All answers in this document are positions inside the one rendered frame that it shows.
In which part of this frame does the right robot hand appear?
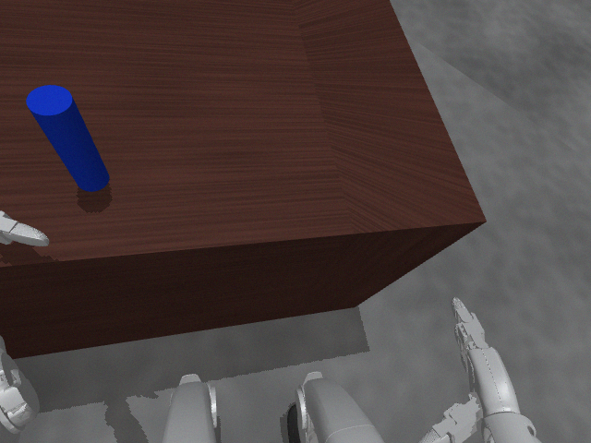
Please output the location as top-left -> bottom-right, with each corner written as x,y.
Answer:
418,297 -> 521,443

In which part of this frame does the left robot hand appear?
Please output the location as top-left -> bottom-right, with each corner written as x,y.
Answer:
0,210 -> 49,246

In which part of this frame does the can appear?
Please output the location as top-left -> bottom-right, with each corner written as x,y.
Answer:
26,85 -> 109,192

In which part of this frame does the right robot arm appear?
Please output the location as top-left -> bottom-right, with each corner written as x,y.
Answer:
481,412 -> 542,443

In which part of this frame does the left robot arm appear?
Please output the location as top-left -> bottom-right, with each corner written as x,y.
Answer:
0,335 -> 40,443

